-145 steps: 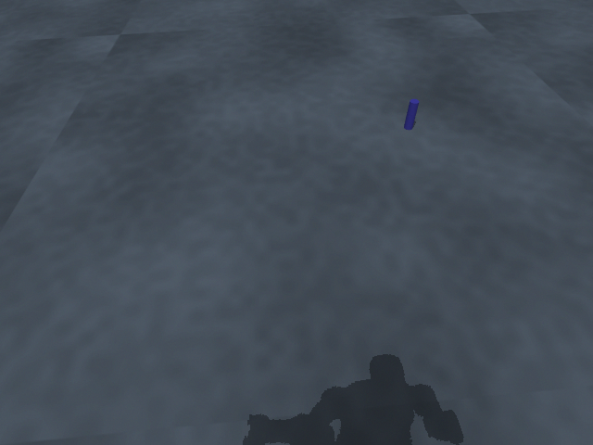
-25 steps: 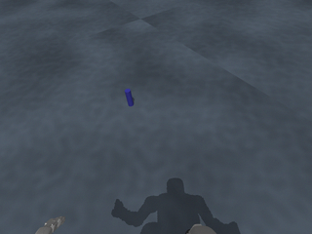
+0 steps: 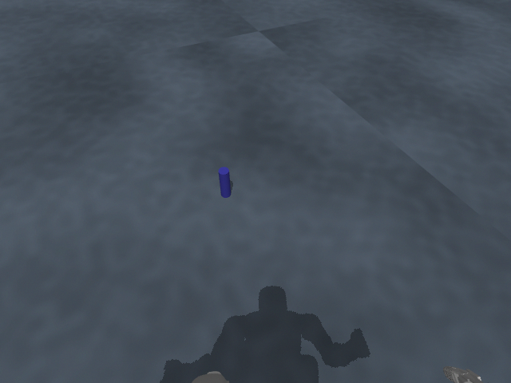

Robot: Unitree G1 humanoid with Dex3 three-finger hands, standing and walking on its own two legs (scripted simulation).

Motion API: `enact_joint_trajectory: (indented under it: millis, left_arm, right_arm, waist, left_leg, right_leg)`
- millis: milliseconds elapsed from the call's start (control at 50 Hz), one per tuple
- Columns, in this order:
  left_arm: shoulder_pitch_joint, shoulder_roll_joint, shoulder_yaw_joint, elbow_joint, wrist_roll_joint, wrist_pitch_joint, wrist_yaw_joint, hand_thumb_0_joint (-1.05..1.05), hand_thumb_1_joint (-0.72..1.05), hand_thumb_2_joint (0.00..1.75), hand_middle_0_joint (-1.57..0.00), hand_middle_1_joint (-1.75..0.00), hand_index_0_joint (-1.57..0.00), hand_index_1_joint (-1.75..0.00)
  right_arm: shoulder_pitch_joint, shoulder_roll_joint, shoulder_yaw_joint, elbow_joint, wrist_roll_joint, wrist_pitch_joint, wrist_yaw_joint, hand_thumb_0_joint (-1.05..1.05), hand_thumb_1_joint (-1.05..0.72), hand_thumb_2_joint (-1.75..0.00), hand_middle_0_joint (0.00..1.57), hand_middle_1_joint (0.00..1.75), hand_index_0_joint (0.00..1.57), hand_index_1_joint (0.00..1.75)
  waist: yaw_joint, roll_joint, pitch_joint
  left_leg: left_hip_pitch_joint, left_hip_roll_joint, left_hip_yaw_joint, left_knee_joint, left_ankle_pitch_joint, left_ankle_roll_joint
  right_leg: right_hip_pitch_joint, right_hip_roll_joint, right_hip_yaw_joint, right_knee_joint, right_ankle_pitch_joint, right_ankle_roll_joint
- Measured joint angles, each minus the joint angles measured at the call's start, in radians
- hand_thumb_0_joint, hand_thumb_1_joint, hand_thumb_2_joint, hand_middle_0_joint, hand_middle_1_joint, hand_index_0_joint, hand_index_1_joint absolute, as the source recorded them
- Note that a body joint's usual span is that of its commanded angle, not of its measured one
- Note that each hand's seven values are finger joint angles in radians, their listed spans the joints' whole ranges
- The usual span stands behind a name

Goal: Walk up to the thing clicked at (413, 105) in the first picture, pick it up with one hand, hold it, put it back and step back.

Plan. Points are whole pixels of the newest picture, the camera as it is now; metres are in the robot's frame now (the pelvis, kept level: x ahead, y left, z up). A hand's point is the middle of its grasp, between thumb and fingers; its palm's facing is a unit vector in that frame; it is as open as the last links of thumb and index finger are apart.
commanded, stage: walk up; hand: left
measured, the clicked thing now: (224, 182) +1.08 +0.21 -0.66
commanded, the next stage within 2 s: none
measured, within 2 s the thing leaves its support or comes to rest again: neither
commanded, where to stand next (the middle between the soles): +0.75 +0.00 m, yaw +0 degrees
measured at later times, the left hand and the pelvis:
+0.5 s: hand (156, 277) +0.32 +0.23 -0.11, palm faces -0.02 -0.91 -0.42, open 7.4 cm; pelvis +0.22 -0.04 +0.00, yaw +0 degrees
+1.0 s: hand (148, 249) +0.41 +0.28 -0.15, palm faces +0.04 -0.93 -0.36, open 7.4 cm; pelvis +0.40 +0.01 +0.00, yaw +3 degrees
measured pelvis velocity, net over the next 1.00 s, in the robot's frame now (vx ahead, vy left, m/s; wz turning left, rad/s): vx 0.40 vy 0.01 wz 0.05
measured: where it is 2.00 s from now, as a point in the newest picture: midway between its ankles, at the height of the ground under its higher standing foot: (260, 266)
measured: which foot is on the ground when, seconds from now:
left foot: down 0.00-0.44, up 0.46-0.88, down 0.90-1.00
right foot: down 0.00-0.00, up 0.02-0.38, down 0.40-0.94, up 0.96-1.00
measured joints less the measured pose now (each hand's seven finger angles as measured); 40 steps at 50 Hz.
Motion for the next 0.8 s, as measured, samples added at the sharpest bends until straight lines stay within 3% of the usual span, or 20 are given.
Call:
enact_joint_trajectory:
  millis: [60,120,240,360,420,440,480,520,580,680,800]
  left_arm:
    - [-0.024,-0.017,-0.018,0.013,-0.005,0.018,0.011,0.01,0.90,0.90,-0.20,-0.30,-0.21,-0.30]
    - [-0.054,-0.012,-0.030,0.007,-0.013,0.010,0.003,0.01,0.90,0.90,-0.20,-0.30,-0.21,-0.30]
    - [-0.102,-0.011,-0.021,-0.023,-0.014,0.010,-0.024,0.01,0.90,0.90,-0.20,-0.30,-0.21,-0.30]
    - [-0.135,-0.030,-0.012,-0.011,-0.002,0.016,-0.040,0.00,0.90,0.90,-0.20,-0.30,-0.21,-0.30]
    - [-0.143,-0.040,-0.004,-0.006,0.002,0.000,-0.035,0.00,0.90,0.90,-0.20,-0.30,-0.21,-0.30]
    - [-0.152,-0.051,0.000,-0.005,0.005,-0.007,-0.029,0.00,0.90,0.90,-0.20,-0.30,-0.21,-0.30]
    - [-0.159,-0.063,-0.004,-0.021,0.005,-0.021,-0.019,0.00,0.90,0.90,-0.20,-0.30,-0.21,-0.30]
    - [-0.151,-0.077,-0.013,-0.034,-0.004,-0.026,-0.013,0.00,0.90,0.90,-0.20,-0.30,-0.21,-0.30]
    - [-0.119,-0.096,-0.028,-0.038,-0.011,-0.029,-0.005,0.00,0.90,0.90,-0.20,-0.30,-0.21,-0.30]
    - [-0.065,-0.087,-0.028,-0.031,-0.004,-0.024,-0.002,0.00,0.90,0.90,-0.20,-0.30,-0.21,-0.30]
    - [-0.029,-0.055,-0.010,-0.041,0.004,-0.022,-0.001,0.00,0.90,0.90,-0.20,-0.30,-0.21,-0.30]
  right_arm:
    - [0.001,0.010,0.005,-0.027,0.015,-0.017,-0.013,0.00,-0.91,-0.89,0.21,0.30,0.21,0.30]
    - [0.027,0.032,0.023,-0.032,0.030,-0.018,-0.026,0.00,-0.91,-0.89,0.21,0.30,0.21,0.30]
    - [0.099,0.034,0.041,-0.016,0.031,-0.014,-0.028,0.00,-0.90,-0.89,0.21,0.30,0.21,0.30]
    - [0.143,0.002,0.031,-0.010,0.028,-0.004,-0.026,0.01,-0.90,-0.89,0.21,0.30,0.21,0.30]
    - [0.157,-0.016,0.025,-0.007,0.030,0.010,-0.032,0.01,-0.90,-0.89,0.21,0.30,0.21,0.30]
    - [0.151,-0.022,0.022,-0.001,0.031,0.017,-0.036,0.01,-0.90,-0.89,0.21,0.30,0.21,0.30]
    - [0.136,-0.016,0.026,0.008,0.031,0.030,-0.044,0.01,-0.91,-0.89,0.21,0.30,0.21,0.30]
    - [0.118,-0.016,0.035,0.019,0.031,0.036,-0.046,0.01,-0.91,-0.89,0.21,0.30,0.21,0.30]
    - [0.087,-0.026,0.034,0.018,0.040,0.036,-0.042,0.01,-0.91,-0.89,0.21,0.30,0.21,0.30]
    - [0.057,-0.027,0.022,0.002,0.031,0.038,-0.027,0.01,-0.91,-0.89,0.21,0.30,0.21,0.30]
    - [0.047,-0.017,0.016,0.018,0.012,0.051,-0.005,0.00,-0.91,-0.90,0.21,0.30,0.21,0.30]
  waist:
    - [-0.028,0.010,0.016]
    - [-0.048,-0.005,0.022]
    - [-0.061,-0.021,0.018]
    - [-0.083,0.012,0.008]
    - [-0.081,0.050,0.001]
    - [-0.079,0.081,0.009]
    - [-0.068,0.089,0.020]
    - [-0.046,0.086,0.022]
    - [-0.029,0.105,0.020]
    - [-0.025,0.117,0.015]
    - [-0.009,0.097,0.017]
  left_leg:
    - [0.039,0.005,0.005,0.033,-0.071,0.008]
    - [0.130,-0.002,0.011,-0.051,-0.070,0.007]
    - [0.268,-0.025,0.025,-0.158,-0.097,0.009]
    - [0.349,-0.023,0.031,-0.151,-0.189,-0.020]
    - [0.351,0.008,0.022,-0.044,-0.289,-0.030]
    - [0.325,0.036,0.005,0.043,-0.310,-0.006]
    - [0.234,0.007,-0.056,0.271,-0.327,0.018]
    - [0.142,-0.033,-0.072,0.437,-0.309,0.028]
    - [0.030,-0.040,-0.101,0.480,-0.224,0.029]
    - [-0.079,-0.015,-0.147,0.342,-0.113,-0.004]
    - [-0.081,0.021,-0.104,0.099,-0.020,-0.015]
  right_leg:
    - [-0.159,0.045,0.053,0.344,0.008,-0.027]
    - [-0.292,0.043,0.062,0.436,0.092,-0.030]
    - [-0.415,-0.035,0.038,0.204,0.208,0.012]
    - [-0.380,-0.043,0.008,-0.055,0.334,0.008]
    - [-0.312,-0.006,-0.019,-0.120,0.361,0.000]
    - [-0.306,0.014,-0.038,-0.091,0.332,-0.003]
    - [-0.292,0.013,-0.048,-0.049,0.278,-0.009]
    - [-0.254,0.003,-0.041,-0.069,0.262,-0.014]
    - [-0.176,0.009,-0.044,-0.159,0.276,-0.010]
    - [-0.083,0.029,-0.063,-0.246,0.267,-0.018]
    - [-0.006,0.035,-0.100,-0.253,0.197,-0.002]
